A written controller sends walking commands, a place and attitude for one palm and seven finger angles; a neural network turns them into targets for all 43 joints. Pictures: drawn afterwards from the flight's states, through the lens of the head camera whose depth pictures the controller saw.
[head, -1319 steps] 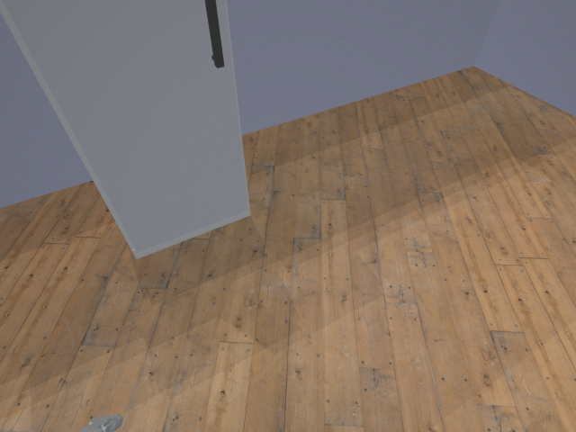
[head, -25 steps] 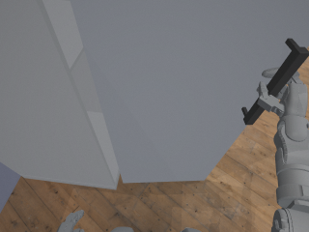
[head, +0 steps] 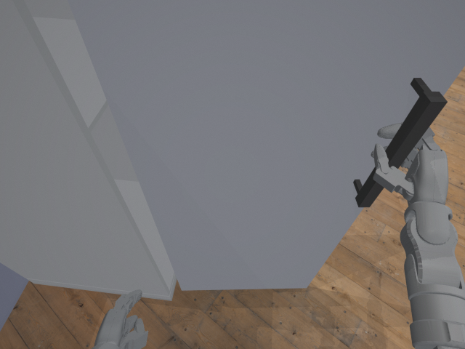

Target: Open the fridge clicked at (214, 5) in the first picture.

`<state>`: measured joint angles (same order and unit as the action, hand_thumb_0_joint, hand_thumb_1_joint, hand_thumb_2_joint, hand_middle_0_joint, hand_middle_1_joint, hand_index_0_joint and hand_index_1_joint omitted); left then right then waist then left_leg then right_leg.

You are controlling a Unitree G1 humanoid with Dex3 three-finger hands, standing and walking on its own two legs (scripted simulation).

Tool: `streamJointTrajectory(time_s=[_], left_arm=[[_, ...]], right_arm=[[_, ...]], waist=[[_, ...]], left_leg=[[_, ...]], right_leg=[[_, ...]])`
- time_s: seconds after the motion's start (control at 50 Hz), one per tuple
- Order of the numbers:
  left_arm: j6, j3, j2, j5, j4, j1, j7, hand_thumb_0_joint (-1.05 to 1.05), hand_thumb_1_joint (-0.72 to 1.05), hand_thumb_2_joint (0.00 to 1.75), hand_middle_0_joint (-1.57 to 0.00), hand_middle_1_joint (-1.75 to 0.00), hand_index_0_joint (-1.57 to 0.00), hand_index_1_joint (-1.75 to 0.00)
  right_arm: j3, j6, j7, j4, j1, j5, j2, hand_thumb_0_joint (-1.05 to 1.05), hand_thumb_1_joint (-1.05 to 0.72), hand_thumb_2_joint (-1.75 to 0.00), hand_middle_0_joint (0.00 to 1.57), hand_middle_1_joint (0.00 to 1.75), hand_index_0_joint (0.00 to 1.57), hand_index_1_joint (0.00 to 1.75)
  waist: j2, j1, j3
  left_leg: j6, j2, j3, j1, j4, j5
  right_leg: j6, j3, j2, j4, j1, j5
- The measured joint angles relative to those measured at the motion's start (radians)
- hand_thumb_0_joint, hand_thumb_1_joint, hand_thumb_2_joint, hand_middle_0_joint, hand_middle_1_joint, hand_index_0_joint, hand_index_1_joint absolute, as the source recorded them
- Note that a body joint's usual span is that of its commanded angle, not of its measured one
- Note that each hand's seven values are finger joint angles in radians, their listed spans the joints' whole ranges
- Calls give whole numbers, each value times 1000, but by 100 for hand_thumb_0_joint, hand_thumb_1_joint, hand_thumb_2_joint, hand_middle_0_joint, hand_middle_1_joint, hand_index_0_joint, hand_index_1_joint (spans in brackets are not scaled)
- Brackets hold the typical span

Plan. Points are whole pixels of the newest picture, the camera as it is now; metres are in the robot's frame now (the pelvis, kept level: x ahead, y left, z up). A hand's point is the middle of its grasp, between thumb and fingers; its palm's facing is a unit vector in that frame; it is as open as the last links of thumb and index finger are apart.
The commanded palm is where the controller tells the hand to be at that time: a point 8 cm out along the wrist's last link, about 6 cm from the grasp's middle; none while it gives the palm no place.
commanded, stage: stop walking and hold the door back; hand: right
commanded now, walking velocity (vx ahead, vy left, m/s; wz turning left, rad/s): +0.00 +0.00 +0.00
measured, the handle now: (386, 151) +0.42 -0.22 +0.14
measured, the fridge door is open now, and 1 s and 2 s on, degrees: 82 81 81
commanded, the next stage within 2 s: loosen the grip on the handle in 0.02 s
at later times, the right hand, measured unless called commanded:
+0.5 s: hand (388, 167) +0.38 -0.21 +0.14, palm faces +0.21 +0.94 -0.25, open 12.3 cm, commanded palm +0.34 -0.26 +0.15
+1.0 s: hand (428, 166) +0.38 -0.27 +0.15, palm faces +0.28 +0.93 -0.25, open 14.6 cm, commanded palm +0.35 -0.31 +0.16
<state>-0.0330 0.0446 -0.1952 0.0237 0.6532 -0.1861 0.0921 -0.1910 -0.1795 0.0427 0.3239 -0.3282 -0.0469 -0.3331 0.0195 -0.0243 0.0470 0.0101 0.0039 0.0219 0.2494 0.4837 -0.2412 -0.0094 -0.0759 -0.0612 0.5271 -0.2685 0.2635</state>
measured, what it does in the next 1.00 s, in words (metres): stands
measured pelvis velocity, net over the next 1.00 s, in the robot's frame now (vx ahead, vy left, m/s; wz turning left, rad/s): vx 0.02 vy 0.01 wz -0.03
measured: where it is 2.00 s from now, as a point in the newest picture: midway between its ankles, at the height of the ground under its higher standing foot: outside the picture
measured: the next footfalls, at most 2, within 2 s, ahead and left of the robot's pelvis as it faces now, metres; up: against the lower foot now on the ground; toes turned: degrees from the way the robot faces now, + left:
none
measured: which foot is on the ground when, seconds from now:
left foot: down 0.00-1.00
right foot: down 0.00-1.00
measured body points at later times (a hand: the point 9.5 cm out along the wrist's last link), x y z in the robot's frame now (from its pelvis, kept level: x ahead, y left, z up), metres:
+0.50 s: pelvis +0.01 +0.01 +0.00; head +0.02 +0.02 +0.45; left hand +0.10 +0.28 -0.11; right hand +0.36 -0.26 +0.16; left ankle +0.01 +0.13 -0.74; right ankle +0.01 -0.12 -0.74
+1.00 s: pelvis +0.02 +0.01 -0.01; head +0.05 +0.02 +0.44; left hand +0.17 +0.27 -0.11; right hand +0.36 -0.32 +0.16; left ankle +0.01 +0.13 -0.74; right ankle +0.01 -0.12 -0.74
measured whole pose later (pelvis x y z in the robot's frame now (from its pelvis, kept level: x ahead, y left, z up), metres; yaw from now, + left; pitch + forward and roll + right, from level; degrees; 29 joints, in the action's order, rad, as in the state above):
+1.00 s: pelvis +0.02 +0.01 -0.01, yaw -2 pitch +3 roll +0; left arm -0.05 0.00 -0.26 0.04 0.67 -0.25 0.06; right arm -0.37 -0.10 -0.14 0.42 -0.36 -0.09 -0.46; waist 0.02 0.00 -0.02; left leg -0.01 0.01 0.05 0.31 0.57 -0.32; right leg -0.02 -0.05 -0.05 0.57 -0.32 0.31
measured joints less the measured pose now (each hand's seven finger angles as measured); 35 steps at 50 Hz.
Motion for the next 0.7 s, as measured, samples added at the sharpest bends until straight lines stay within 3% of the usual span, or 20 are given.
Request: streamJointTrajectory(time_s=[0.12, 0.16, 0.18, 0.26, 0.38, 0.52, 0.7], left_arm=[[11, -10, -23, 3, 14, -9, 6, 1, 90, 90, -20, -30, -20, -30], [-5, -24, -26, 1, 4, -22, 4, 1, 90, 90, -20, -30, -20, -30], [-17, -36, -24, 0, 7, -35, -6, 1, 90, 90, -20, -30, -20, -30], [-42, -44, -32, -6, 12, -69, -50, 1, 90, 90, -20, -30, -20, -30], [-47, -68, -69, -9, -3, -114, -94, 1, 90, 90, -20, -30, -20, -30], [-32, -84, -81, 5, 18, -136, -88, 1, 90, 90, -20, -30, -20, -30], [-35, -69, -59, 7, 35, -101, -63, 1, 90, 90, -20, -30, -20, -30]], right_arm=[[11, 0, -8, 54, -16, 1, -2, -13, -65, -77, 45, 140, 44, 140], [9, 18, -39, 85, -73, 57, -24, -14, -61, -76, 45, 140, 44, 140], [13, 35, -64, 117, -106, 58, -30, -14, -58, -76, 45, 140, 45, 140], [-40, 67, -111, 173, -150, 13, -38, -10, -47, -73, 45, 140, 45, 140], [-66, 34, -68, 98, -76, 29, -47, -4, -14, -55, 45, 140, 41, 136], [-53, 51, -71, 26, -4, 17, -35, -1, 32, -32, 41, 135, 35, 130], [-88, 37, -94, 44, -7, -4, -58, -1, 51, -22, 31, 123, 30, 121]], waist=[[7, 0, -15], [-7, 6, 5], [-13, 10, -2], [-40, 4, -35], [-34, -12, -50], [-15, -3, -62], [-1, 11, -60]], left_leg=[[3, 4, 0, -10, -18, 9], [2, 14, 0, -10, -2, 3], [0, 19, 3, -3, 3, 0], [-10, 14, 2, 19, 3, 4], [-16, 8, 2, 51, 40, -16], [-21, 4, 13, 58, 60, -39], [-26, 0, 25, 52, 69, -57]], right_leg=[[3, -1, 4, -18, 10, -9], [4, -1, 16, -29, 21, -17], [4, 1, 21, -36, 17, -24], [0, 0, 17, -49, 4, -36], [-6, 2, 8, -14, -28, -16], [-11, 13, 4, 7, -39, 4], [-18, 26, 0, 22, -40, 20]])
